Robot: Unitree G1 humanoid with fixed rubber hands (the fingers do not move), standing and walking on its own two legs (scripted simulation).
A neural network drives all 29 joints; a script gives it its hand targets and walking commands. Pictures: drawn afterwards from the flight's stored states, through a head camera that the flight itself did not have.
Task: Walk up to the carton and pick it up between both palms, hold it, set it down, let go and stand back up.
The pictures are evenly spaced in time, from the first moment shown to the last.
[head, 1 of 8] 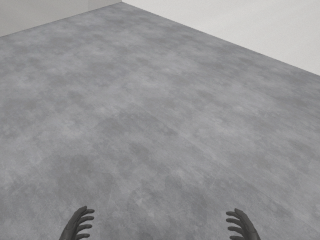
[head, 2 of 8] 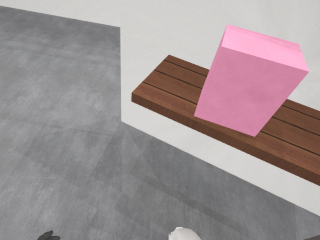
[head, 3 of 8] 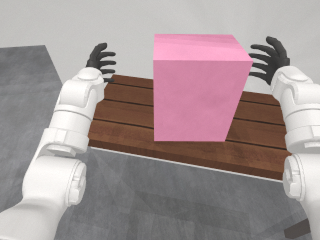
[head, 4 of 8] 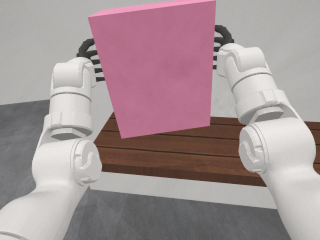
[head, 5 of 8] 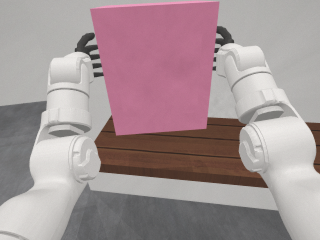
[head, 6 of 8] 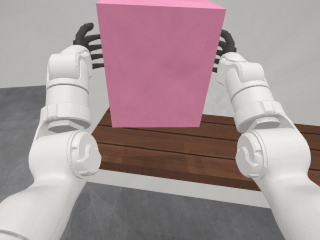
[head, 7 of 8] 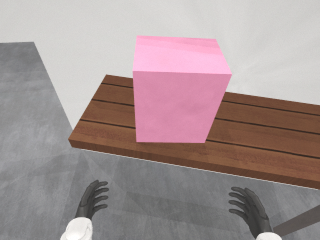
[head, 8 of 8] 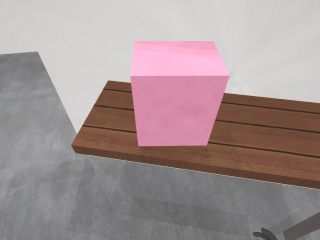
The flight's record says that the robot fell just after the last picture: no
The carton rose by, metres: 0.27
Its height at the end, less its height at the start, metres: +0.00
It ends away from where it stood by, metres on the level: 0.05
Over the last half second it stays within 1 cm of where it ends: yes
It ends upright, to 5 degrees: yes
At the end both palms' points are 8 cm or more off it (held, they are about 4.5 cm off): yes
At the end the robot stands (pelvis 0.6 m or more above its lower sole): yes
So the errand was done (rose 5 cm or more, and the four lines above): yes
